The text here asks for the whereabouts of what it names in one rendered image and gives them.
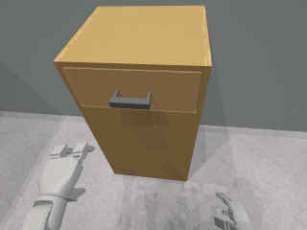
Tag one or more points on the drawer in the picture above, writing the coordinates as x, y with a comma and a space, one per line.
170, 90

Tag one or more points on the handle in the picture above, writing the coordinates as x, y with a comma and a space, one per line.
130, 103

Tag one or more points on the left robot forearm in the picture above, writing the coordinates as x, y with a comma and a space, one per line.
46, 213

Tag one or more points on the cabinet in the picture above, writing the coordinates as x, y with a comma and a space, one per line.
142, 142

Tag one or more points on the robot right hand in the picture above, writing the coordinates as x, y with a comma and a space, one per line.
226, 219

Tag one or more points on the robot left hand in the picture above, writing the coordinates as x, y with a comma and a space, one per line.
59, 174

